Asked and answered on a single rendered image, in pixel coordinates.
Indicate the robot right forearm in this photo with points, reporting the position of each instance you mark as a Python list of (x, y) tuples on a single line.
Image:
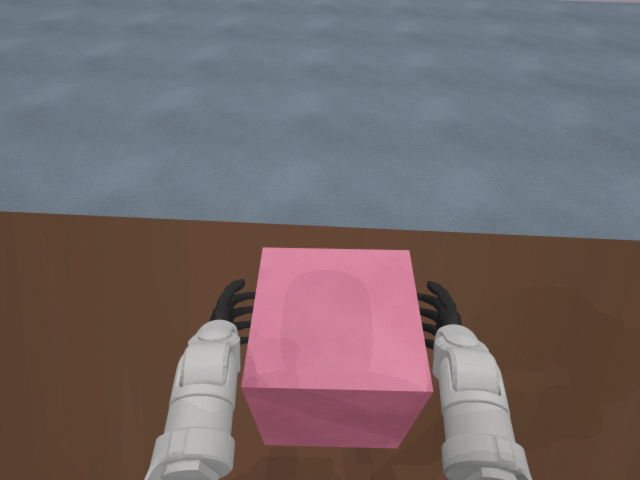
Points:
[(479, 438)]

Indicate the robot left hand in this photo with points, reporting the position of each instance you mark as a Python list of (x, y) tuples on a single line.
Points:
[(225, 311)]

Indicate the robot right hand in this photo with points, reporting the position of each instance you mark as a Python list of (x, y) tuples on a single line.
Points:
[(446, 315)]

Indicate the robot left forearm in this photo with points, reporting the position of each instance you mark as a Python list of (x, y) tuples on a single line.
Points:
[(197, 442)]

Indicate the carton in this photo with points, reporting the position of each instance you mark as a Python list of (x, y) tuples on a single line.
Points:
[(336, 354)]

